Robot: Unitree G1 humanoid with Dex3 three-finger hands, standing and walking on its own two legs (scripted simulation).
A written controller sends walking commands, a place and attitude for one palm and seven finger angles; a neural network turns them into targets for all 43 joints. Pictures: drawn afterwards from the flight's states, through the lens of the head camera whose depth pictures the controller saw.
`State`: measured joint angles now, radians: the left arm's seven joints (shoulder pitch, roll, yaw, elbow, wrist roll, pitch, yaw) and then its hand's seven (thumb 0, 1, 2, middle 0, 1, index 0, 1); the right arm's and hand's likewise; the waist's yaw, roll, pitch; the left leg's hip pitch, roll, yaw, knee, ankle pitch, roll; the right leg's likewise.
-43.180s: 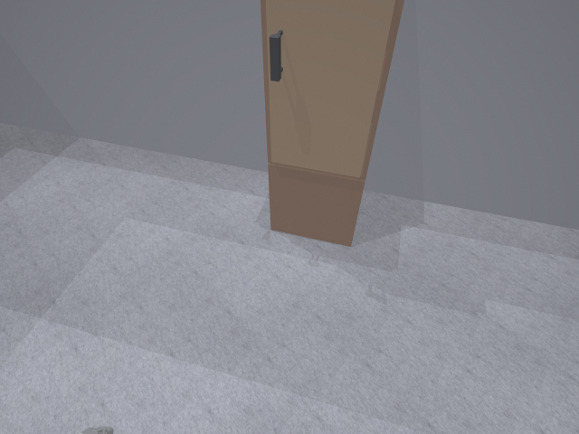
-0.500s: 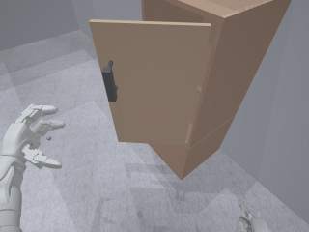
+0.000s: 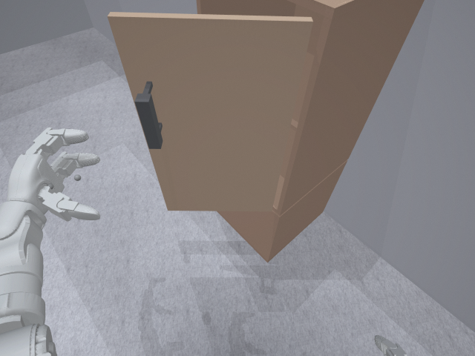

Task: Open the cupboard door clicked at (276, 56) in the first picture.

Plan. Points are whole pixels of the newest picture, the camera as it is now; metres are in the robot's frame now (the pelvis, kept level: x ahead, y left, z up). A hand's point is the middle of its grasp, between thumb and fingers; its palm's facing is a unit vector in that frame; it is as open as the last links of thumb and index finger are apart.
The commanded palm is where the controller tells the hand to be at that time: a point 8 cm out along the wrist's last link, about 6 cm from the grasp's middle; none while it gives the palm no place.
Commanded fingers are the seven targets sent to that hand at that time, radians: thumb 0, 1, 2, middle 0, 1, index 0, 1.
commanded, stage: move the hooked fingers beside the handle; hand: left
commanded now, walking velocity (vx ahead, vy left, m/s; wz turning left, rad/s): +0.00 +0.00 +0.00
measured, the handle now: (152, 115) +0.55 +0.20 +0.09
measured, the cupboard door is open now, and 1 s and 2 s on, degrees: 48 48 48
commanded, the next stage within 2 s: slide the fingers in behind the handle in 1.76 s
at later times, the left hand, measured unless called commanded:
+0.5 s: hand (101, 146) +0.44 +0.26 +0.10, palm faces +0.04 -1.00 +0.00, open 14.0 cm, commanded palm +0.42 +0.31 +0.10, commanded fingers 0.00 -0.50 0.30 -0.30 -1.20 -0.30 -1.20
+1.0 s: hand (115, 124) +0.50 +0.25 +0.11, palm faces +0.04 -1.00 +0.00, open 14.0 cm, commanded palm +0.48 +0.30 +0.09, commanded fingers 0.00 -0.50 0.30 -0.30 -1.20 -0.30 -1.20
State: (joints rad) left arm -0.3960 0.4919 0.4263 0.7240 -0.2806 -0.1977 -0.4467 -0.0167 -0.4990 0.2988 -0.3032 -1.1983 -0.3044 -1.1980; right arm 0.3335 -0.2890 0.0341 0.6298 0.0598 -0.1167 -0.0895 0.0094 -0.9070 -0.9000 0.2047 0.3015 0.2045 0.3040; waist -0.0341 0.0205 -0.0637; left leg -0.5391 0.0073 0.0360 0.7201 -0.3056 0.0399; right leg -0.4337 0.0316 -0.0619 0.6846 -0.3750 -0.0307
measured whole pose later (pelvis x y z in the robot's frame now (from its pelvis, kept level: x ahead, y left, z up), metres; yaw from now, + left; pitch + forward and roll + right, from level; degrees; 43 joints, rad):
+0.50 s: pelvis +0.01 +0.02 -0.01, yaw -1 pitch +11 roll -2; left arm -0.68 0.52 0.40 0.99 -0.19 -0.26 -0.37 -0.02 -0.50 0.30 -0.30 -1.20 -0.30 -1.20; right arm 0.36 -0.28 0.04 0.63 0.04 -0.03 -0.06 0.01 -0.91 -0.90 0.21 0.30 0.21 0.30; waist -0.08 0.01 -0.08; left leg -0.64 0.00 0.05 0.77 -0.33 0.06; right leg -0.53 0.02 -0.05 0.72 -0.39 -0.01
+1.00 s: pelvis +0.01 +0.01 -0.02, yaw -1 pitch +16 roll -3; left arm -0.89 0.66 0.45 1.22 -0.13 -0.29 -0.37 -0.02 -0.50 0.30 -0.30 -1.20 -0.30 -1.20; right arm 0.41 -0.30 0.03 0.65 0.03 0.05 -0.05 0.00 -0.91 -0.90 0.21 0.30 0.21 0.30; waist -0.15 0.01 -0.09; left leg -0.75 0.03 0.04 0.84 -0.36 0.05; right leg -0.64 0.05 -0.06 0.77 -0.41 -0.03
